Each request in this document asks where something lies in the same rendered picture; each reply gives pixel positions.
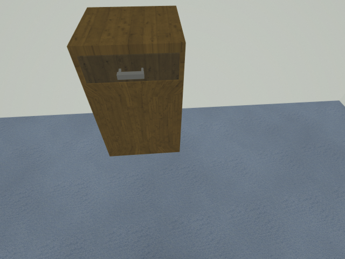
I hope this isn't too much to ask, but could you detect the handle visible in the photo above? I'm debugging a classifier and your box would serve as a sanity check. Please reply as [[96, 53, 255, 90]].
[[116, 68, 144, 80]]

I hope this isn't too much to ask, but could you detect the cabinet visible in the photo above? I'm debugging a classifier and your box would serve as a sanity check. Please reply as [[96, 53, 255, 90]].
[[67, 5, 186, 156]]

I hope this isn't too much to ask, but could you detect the drawer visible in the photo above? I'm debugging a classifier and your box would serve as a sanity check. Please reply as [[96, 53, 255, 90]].
[[77, 52, 180, 84]]

